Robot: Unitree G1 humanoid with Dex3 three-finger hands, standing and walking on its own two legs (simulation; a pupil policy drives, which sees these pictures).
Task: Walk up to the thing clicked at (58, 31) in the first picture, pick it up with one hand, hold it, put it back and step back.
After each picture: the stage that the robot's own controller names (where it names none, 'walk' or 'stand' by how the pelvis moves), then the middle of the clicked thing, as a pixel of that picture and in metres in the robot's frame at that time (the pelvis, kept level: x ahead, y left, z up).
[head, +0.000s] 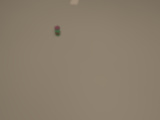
stand; (57, 31) +1.56 +0.30 -0.72
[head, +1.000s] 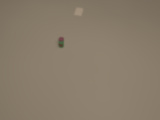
walk; (61, 42) +1.42 +0.15 -0.70
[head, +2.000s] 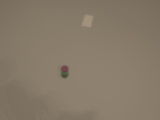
walk; (64, 72) +0.84 +0.10 -0.71
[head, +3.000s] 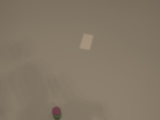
walk; (56, 113) +0.47 +0.16 -0.71
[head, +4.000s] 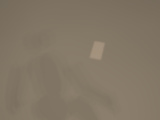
stand; out of the picture +0.30 +0.17 -0.70
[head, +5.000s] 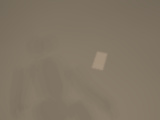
stand; out of the picture +0.29 +0.16 -0.72
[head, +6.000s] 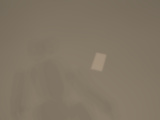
stand; out of the picture +0.29 +0.17 -0.73
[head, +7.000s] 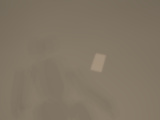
stand; out of the picture +0.27 +0.18 -0.73
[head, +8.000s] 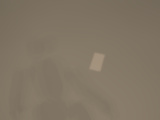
stand; out of the picture +0.28 +0.18 -0.73
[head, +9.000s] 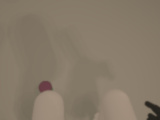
go down; (46, 88) +0.34 +0.16 -0.44
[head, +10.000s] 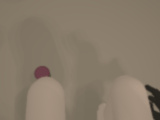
go down; (43, 75) +0.37 +0.17 -0.32
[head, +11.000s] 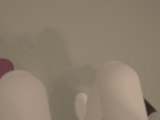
close in; (3, 71) +0.36 +0.20 -0.23
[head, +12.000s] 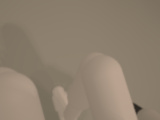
close; out of the picture +0.36 +0.21 -0.22
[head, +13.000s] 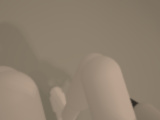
close; out of the picture +0.36 +0.22 -0.22
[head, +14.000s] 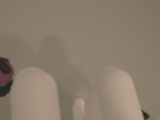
lift; out of the picture +0.31 +0.24 -0.15
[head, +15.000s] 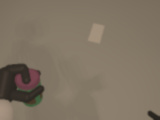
lift; (30, 88) +0.31 +0.18 +0.02
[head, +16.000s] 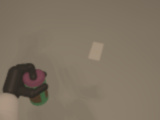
hold; (36, 87) +0.32 +0.17 +0.01
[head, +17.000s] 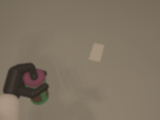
hold; (37, 87) +0.32 +0.17 +0.01
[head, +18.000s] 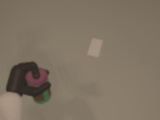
crouch; (39, 86) +0.33 +0.16 +0.00
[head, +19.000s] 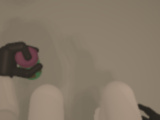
crouch; (30, 64) +0.38 +0.18 -0.09
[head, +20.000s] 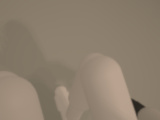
lower; out of the picture +0.41 +0.24 -0.22
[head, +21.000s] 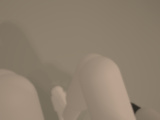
lower; out of the picture +0.39 +0.24 -0.22
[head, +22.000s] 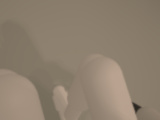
lower; out of the picture +0.39 +0.24 -0.22
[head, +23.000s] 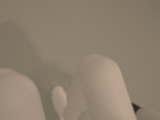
lower; out of the picture +0.38 +0.24 -0.22
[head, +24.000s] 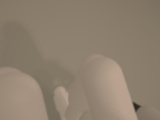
loosen; out of the picture +0.37 +0.23 -0.23
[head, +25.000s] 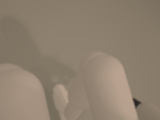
withdraw; out of the picture +0.37 +0.22 -0.22
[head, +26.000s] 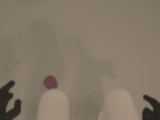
walk; (51, 83) +0.38 +0.17 -0.43
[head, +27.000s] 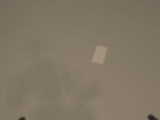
stand; out of the picture +0.31 +0.15 -0.66
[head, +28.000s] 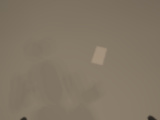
stand; out of the picture +0.32 +0.16 -0.66
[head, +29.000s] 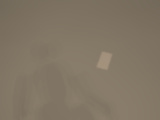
stand; out of the picture +0.33 +0.15 -0.71
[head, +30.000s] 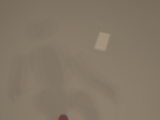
stand; out of the picture +0.35 +0.15 -0.70
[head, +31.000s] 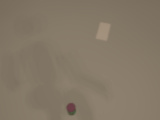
walk; (71, 109) +0.40 +0.10 -0.71
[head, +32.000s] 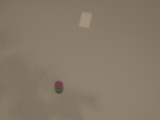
walk; (59, 87) +0.58 +0.13 -0.70
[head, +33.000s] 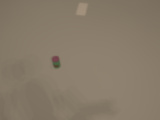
stand; (56, 62) +0.87 +0.26 -0.69
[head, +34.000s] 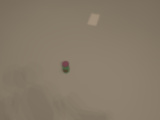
stand; (65, 67) +0.91 +0.17 -0.71
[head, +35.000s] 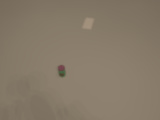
stand; (61, 71) +0.93 +0.21 -0.72
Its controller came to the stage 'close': yes
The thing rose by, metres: 0.72
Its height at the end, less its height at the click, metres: +0.00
